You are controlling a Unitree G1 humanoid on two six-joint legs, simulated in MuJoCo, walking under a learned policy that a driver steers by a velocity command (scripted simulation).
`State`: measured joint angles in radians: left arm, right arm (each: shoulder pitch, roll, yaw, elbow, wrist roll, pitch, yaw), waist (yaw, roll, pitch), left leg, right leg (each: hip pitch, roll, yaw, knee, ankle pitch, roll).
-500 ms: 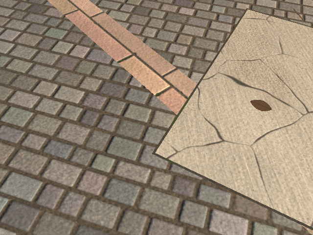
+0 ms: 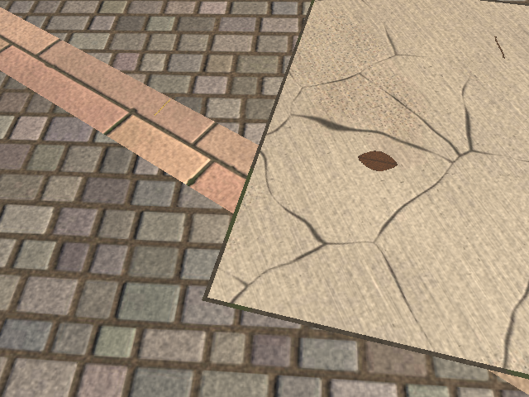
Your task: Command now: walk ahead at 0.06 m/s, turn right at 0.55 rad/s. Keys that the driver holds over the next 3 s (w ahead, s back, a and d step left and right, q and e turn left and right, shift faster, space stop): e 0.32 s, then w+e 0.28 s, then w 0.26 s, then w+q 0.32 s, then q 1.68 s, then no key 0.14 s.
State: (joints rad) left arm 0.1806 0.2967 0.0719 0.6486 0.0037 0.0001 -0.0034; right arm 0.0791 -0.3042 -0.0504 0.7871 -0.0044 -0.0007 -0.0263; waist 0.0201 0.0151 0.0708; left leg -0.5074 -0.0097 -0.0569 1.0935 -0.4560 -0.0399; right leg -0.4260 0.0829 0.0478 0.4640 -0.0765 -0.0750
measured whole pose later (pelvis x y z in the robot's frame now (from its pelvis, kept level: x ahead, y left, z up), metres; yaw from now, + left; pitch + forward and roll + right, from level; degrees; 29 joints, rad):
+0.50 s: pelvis +0.05 +0.05 +0.01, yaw -18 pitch +2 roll -1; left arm 0.24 0.35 0.11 0.63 -0.02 0.05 0.01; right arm 0.23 -0.27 -0.06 0.77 0.00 -0.02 -0.04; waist -0.03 -0.03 0.00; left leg -0.19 0.04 0.03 0.39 -0.22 0.00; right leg -0.56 0.02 0.05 1.07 -0.31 0.06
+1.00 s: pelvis +0.17 -0.09 +0.01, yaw -26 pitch +2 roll +0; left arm 0.37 0.26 0.04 0.71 0.01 -0.06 -0.01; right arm 0.20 -0.32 -0.06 0.78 0.02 -0.07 0.04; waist 0.03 0.05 0.00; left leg -0.70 0.11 -0.01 0.96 -0.07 -0.02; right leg -0.04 0.05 -0.04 0.26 -0.24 -0.05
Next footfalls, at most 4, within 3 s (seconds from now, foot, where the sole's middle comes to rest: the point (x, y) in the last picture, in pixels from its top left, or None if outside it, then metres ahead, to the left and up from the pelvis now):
0.28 left None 0.11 0.16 -0.77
0.76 right None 0.10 -0.15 -0.77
1.24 left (342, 354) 0.52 -0.12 -0.77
1.70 right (431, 335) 0.57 -0.35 -0.77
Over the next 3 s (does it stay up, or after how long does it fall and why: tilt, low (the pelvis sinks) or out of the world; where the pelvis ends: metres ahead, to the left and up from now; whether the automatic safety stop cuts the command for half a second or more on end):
stays up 0.46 -0.19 0.00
